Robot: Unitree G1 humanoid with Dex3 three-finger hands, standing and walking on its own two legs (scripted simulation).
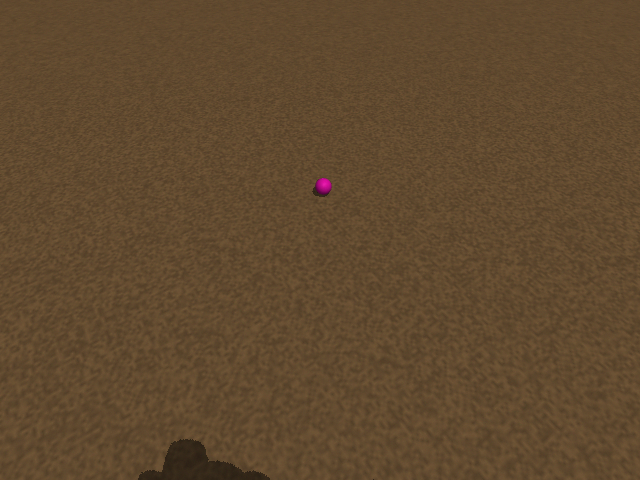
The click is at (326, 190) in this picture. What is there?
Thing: free ball
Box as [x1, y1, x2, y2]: [315, 178, 331, 194]
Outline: 321,178 316,182 315,187 319,193 324,194 330,190 331,184 327,179
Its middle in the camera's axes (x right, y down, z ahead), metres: +0.02 -0.26 +1.83
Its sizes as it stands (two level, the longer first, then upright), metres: 0.076 0.076 0.076
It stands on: the floor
